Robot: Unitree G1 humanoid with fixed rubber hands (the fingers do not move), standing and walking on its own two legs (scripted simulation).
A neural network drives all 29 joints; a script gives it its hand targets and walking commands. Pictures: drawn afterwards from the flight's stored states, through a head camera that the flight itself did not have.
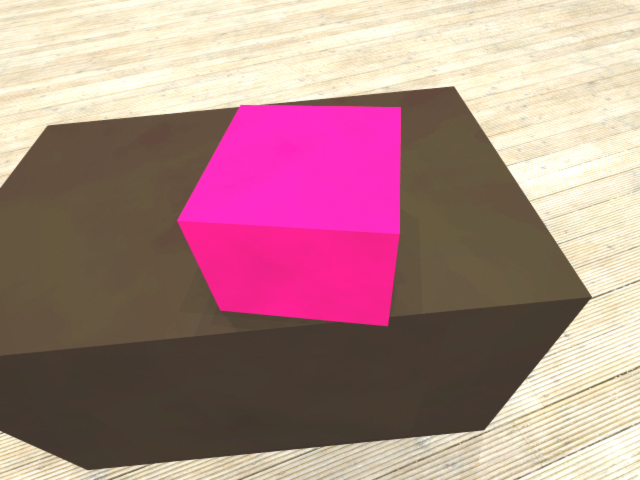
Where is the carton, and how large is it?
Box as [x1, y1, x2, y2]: [177, 105, 400, 325]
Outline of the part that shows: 240,105 177,220 220,310 387,325 399,234 400,107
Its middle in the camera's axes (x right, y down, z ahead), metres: -0.02 -0.04 +0.63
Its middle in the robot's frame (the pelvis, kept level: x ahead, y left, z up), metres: +0.51 +0.03 +0.04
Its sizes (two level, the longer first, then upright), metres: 0.282 0.272 0.210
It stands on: a pedestal, 0.69 m high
